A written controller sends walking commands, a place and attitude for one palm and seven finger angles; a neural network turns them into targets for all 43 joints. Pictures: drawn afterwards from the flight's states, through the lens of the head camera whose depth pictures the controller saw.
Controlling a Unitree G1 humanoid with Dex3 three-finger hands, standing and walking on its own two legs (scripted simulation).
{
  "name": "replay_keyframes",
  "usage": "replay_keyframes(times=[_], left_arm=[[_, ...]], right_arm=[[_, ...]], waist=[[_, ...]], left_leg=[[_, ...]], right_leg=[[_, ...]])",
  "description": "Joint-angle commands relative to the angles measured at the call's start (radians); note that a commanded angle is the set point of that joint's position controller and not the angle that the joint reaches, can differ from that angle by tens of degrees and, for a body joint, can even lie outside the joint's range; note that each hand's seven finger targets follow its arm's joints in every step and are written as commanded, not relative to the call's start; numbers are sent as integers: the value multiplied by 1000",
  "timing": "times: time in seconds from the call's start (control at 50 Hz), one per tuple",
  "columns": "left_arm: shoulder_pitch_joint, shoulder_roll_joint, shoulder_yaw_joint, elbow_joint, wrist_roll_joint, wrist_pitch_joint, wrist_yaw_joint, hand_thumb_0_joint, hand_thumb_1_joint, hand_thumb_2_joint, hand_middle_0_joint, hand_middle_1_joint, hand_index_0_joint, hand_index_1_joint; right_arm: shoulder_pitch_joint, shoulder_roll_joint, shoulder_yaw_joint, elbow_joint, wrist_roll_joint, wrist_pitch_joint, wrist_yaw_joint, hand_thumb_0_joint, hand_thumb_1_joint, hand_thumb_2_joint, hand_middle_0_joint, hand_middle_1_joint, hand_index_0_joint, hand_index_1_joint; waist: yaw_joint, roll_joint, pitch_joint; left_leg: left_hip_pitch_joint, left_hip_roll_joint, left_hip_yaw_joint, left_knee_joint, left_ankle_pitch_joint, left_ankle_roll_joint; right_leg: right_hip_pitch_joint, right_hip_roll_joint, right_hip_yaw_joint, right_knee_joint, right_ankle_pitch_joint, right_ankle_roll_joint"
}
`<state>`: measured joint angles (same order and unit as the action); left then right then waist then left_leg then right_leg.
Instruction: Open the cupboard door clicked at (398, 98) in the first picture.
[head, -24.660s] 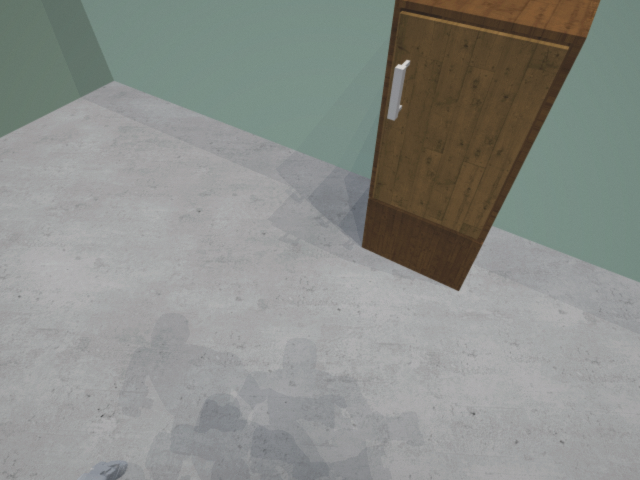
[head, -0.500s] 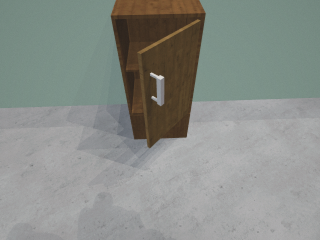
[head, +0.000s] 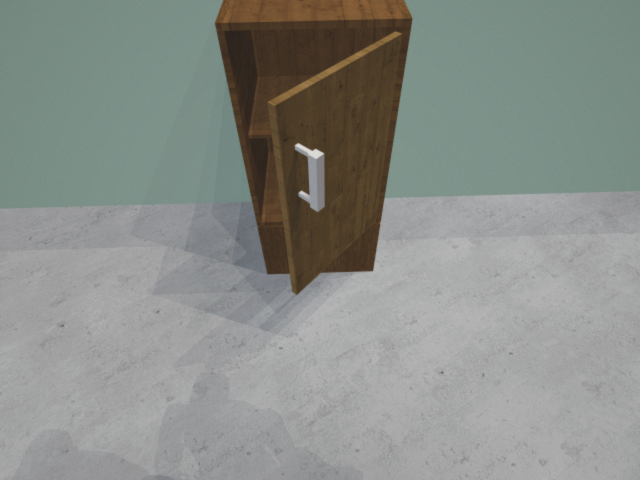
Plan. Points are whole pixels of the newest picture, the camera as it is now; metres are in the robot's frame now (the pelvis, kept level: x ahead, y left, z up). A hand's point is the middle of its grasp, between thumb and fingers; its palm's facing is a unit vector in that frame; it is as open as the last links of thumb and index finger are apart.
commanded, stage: look to check the result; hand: left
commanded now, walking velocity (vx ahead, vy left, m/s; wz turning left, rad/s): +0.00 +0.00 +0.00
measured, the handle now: (309, 177) +0.66 +0.06 -0.04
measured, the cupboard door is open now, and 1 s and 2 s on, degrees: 46 46 46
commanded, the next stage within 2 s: walk to a spot facing it in 0.16 s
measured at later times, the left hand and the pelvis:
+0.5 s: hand out of the picture +0.05 +0.20 -0.18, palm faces -0.04 -0.97 -0.25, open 7.4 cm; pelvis +0.00 +0.00 -0.01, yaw -4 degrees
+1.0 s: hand out of the picture +0.12 +0.15 -0.18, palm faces -0.31 -0.90 -0.30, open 7.4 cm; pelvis -0.02 -0.02 -0.02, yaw -21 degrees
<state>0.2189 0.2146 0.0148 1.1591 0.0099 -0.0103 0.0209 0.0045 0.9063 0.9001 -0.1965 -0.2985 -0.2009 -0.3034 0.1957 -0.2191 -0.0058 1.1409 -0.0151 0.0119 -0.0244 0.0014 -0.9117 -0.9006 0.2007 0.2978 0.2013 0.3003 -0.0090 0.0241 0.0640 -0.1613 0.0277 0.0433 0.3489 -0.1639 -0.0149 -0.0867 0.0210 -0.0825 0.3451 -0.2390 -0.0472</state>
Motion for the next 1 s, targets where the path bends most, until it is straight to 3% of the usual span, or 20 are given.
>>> replay_keyframes(times=[0.0, 0.26, 0.32, 0.52, 0.56, 0.58, 0.6, 0.62, 0.64, 0.66, 0.7, 0.76, 0.8, 0.82, 0.84, 0.86, 0.88, 0.9, 0.94, 0.98], left_arm=[[15, 156, 21, -39, -3, -21, 10, 0, 900, 900, -200, -300, -200, -300], [-8, 173, 26, -49, -3, -24, 10, 0, 900, 900, -200, -300, -200, -300], [24, 123, 27, -52, -2, -4, 15, 0, 900, 900, -200, -300, -200, -300], [0, 165, 88, -163, 11, 42, -1, 0, 900, 900, -200, -300, -200, -300], [-23, 149, 89, -189, 10, 46, -8, 0, 900, 900, -200, -300, -200, -300], [-37, 128, 87, -205, 9, 48, -14, 0, 900, 900, -200, -300, -200, -300], [-49, 97, 84, -225, 8, 51, -20, 0, 900, 900, -200, -300, -200, -300], [-77, 96, 86, -241, 11, 57, -22, 0, 900, 900, -200, -300, -200, -300], [-80, 98, 94, -248, 13, 60, -29, 0, 900, 900, -200, -300, -200, -300], [-73, 83, 94, -248, 12, 58, -36, 0, 900, 900, -200, -300, -200, -300], [-59, 56, 88, -248, 13, 59, -44, 0, 900, 900, -200, -300, -200, -300], [-33, 56, 86, -251, 13, 59, -48, 0, 900, 900, -200, -300, -200, -300], [30, 85, 95, -235, 16, 53, -46, 0, 900, 900, -200, -300, -200, -300], [73, 163, 108, -230, 23, 40, -37, 0, 900, 900, -200, -300, -200, -300], [93, 274, 130, -226, 26, 33, -21, 0, 900, 900, -200, -300, -200, -300], [118, 296, 125, -235, 13, 35, -16, 0, 900, 900, -200, -300, -200, -300], [61, 261, 127, -244, 17, 34, -5, 0, 900, 900, -200, -300, -200, -300], [15, 226, 121, -258, 17, 34, 2, 0, 900, 900, -200, -300, -200, -300], [-20, 195, 113, -281, 19, 30, 7, 0, 900, 900, -200, -300, -200, -300], [-16, 206, 114, -285, 21, 30, 6, 0, 900, 900, -200, -300, -200, -300]], right_arm=[[22, -134, -20, -32, -4, -17, -9, 0, -900, -900, 200, 300, 200, 300], [6, -147, -19, -36, -4, -19, -9, 0, -900, -900, 200, 300, 200, 300], [50, -85, -14, -34, -5, -5, -16, 0, -900, -900, 200, 300, 200, 300], [60, -95, -65, -139, -1, 17, -31, 0, -900, -900, 200, 300, 200, 300], [82, -108, -72, -145, -5, 11, -34, 0, -900, -900, 200, 300, 200, 300], [94, -138, -78, -145, -11, 6, -36, 0, -900, -900, 200, 300, 200, 300], [126, -177, -85, -145, -16, 1, -38, 0, -900, -900, 200, 300, 200, 300], [142, -179, -85, -148, -17, -6, -39, 0, -900, -900, 200, 300, 200, 300], [130, -171, -81, -155, -20, -10, -41, 0, -900, -900, 200, 300, 200, 300], [85, -172, -80, -173, -23, -16, -40, 0, -900, -900, 200, 300, 200, 300], [50, -173, -79, -185, -28, -17, -36, 0, -900, -900, 200, 300, 200, 300], [35, -194, -88, -196, -26, -9, -27, 0, -900, -900, 200, 300, 200, 300], [12, -197, -94, -209, -16, -1, -21, 0, -900, -900, 200, 300, 200, 300], [6, -157, -93, -227, -6, 5, -14, 0, -900, -900, 200, 300, 200, 300], [-33, -85, -78, -280, 1, 9, -6, 0, -900, -900, 200, 300, 200, 300], [-38, -108, -77, -289, 3, 20, -5, 0, -900, -900, 200, 300, 200, 300], [-81, -98, -82, -289, 4, 20, -10, 0, -900, -900, 200, 300, 200, 300], [-74, -106, -81, -289, 2, 19, -13, 0, -900, -900, 200, 300, 200, 300], [-62, -89, -75, -278, 3, 15, -10, 0, -900, -900, 200, 300, 200, 300], [-59, -70, -70, -282, 7, 18, -10, 0, -900, -900, 200, 300, 200, 300]], waist=[[-2, -29, -36], [0, -23, -45], [-2, -47, -55], [-7, -85, -44], [-21, -7, -44], [-26, 96, -36], [-34, 232, -43], [-36, 241, -41], [-23, 163, -45], [5, 115, -47], [16, 128, -69], [20, 147, -76], [58, 90, -79], [78, -124, -82], [96, -387, -64], [110, -268, -72], [78, -267, -64], [52, -280, -74], [29, -188, -131], [24, -145, -141]], left_leg=[[59, 92, -79, -30, 131, 33], [62, 93, -73, -32, 149, 29], [66, 100, -30, 22, 147, 17], [-25, 90, 47, 198, -50, 4], [45, 147, 4, 127, -1, 26], [87, 228, -69, 52, 37, 63], [94, 365, -174, -52, 85, 139], [79, 454, -214, -98, 134, 203], [52, 456, -193, -93, 130, 217], [51, 427, -136, -66, 176, 204], [41, 374, -9, -22, 247, 160], [-8, 357, 65, 43, 188, 120], [-82, 307, 128, 183, 88, 54], [-185, 204, 190, 379, -84, -8], [-404, 56, 179, 628, -484, -51], [-398, 64, 37, 760, -490, -38], [-454, 65, -23, 831, -425, -34], [-470, 76, -52, 843, -369, -39], [-387, 65, -40, 781, -311, -48], [-329, 43, -28, 675, -306, -49]], right_leg=[[-54, -145, 126, -86, 203, -2], [-29, -148, 130, -91, 256, 5], [-49, -146, 150, -53, 342, 14], [-153, -160, 308, 44, 353, -62], [-247, -104, 273, 110, 295, -38], [-327, -40, 210, 216, 202, -8], [-384, 16, 119, 423, -74, 18], [-428, -1, 103, 641, -314, 30], [-438, -32, 134, 720, -329, 36], [-437, -56, 131, 707, -307, 38], [-372, -67, 80, 607, -268, 46], [-254, -51, 14, 432, -221, 42], [-117, -35, -6, 213, -14, 35], [-41, -132, 167, 45, 166, -10], [4, -368, 518, -39, 434, -131], [-49, -397, 540, -31, 348, -201], [-43, -327, 542, -3, 348, -198], [-28, -299, 492, 27, 383, -185], [-40, -254, 424, 61, 448, -164], [-55, -241, 427, 63, 459, -163]])
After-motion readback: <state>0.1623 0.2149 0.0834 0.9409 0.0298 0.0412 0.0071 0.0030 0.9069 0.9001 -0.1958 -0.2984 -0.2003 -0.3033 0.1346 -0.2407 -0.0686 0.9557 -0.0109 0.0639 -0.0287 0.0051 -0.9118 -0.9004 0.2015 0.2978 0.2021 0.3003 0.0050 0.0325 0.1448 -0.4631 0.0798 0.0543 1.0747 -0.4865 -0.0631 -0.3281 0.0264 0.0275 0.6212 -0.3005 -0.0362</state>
